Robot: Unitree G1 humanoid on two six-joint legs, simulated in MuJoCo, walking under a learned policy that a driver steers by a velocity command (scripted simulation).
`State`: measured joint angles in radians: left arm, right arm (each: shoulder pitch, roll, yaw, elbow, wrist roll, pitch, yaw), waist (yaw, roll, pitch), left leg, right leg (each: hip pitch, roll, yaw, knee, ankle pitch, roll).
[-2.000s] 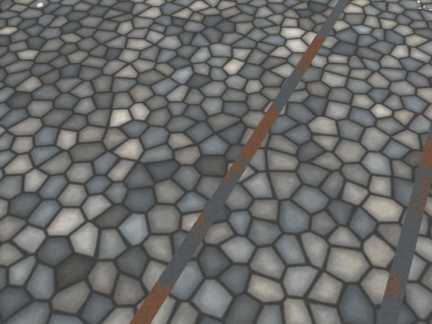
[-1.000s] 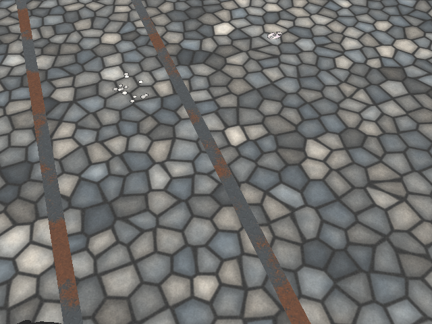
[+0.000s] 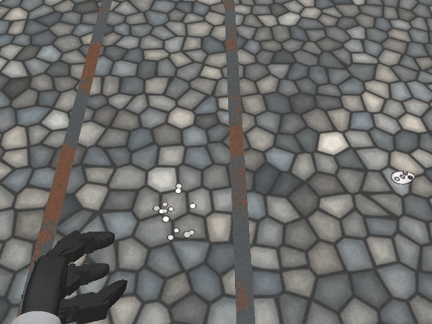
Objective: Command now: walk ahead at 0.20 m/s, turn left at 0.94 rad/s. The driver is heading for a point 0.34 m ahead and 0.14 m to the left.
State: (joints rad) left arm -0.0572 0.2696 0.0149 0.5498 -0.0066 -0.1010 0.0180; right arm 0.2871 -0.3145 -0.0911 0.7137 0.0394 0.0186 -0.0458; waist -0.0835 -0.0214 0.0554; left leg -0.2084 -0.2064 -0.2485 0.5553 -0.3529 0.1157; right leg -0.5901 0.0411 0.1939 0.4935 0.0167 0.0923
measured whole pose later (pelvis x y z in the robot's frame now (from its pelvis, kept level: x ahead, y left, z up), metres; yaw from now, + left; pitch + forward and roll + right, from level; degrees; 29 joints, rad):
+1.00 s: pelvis +0.13 -0.01 +0.01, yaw +46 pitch +2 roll +1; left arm 0.15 0.24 0.06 0.70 0.01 -0.01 0.01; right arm 0.14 -0.32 -0.08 0.62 0.01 0.05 -0.04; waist 0.02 0.04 0.02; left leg -0.48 -0.11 -0.17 1.11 -0.50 -0.07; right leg -0.29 0.01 0.03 0.50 -0.24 -0.02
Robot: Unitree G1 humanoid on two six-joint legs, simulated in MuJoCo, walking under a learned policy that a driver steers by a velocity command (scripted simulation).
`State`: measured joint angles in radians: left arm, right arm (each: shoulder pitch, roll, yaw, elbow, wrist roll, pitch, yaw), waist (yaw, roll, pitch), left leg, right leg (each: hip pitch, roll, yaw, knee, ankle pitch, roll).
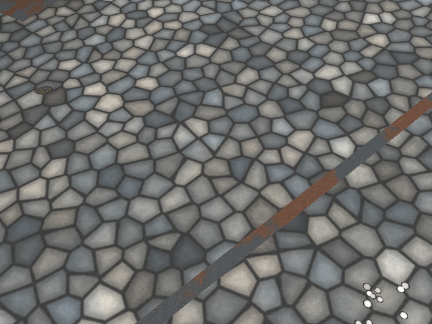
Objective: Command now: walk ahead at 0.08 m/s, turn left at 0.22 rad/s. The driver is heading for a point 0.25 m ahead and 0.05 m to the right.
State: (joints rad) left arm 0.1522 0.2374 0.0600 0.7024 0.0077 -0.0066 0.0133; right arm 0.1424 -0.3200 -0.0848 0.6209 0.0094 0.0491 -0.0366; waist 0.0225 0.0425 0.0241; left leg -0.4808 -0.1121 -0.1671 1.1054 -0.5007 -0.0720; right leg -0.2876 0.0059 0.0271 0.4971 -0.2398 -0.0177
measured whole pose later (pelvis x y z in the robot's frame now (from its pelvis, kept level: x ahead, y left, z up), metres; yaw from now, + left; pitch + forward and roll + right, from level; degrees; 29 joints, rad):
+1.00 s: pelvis +0.13 +0.03 +0.00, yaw +1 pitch -1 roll +0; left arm 0.14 0.23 0.03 0.90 0.00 0.00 0.01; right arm 0.25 -0.22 -0.04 0.87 -0.01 -0.01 -0.03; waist 0.01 -0.01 0.04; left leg -0.19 0.02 -0.02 0.55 -0.34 -0.02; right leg -0.26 -0.01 -0.02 0.53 -0.25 0.00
